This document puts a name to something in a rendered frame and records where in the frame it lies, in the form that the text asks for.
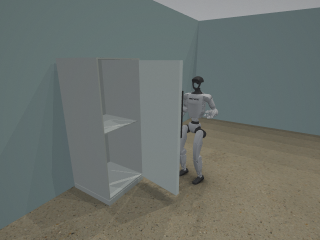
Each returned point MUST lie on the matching robot left upper arm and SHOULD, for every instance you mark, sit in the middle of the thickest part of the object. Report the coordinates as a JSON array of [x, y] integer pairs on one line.
[[209, 99]]

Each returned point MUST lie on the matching fridge door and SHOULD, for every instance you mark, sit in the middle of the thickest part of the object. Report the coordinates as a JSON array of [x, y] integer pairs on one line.
[[160, 86]]

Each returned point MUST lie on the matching left robot hand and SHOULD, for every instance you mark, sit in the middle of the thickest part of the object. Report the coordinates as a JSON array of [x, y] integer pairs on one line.
[[210, 114]]

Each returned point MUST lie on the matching robot right upper arm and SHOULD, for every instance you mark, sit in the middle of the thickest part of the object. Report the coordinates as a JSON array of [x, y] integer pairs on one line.
[[185, 102]]

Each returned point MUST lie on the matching left robot forearm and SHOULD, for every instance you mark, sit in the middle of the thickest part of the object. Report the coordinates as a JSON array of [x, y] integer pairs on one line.
[[215, 112]]

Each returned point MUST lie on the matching robot head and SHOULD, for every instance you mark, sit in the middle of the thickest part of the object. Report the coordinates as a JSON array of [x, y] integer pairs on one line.
[[197, 80]]

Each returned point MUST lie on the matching right robot foot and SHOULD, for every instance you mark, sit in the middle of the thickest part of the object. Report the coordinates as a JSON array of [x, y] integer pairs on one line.
[[182, 172]]

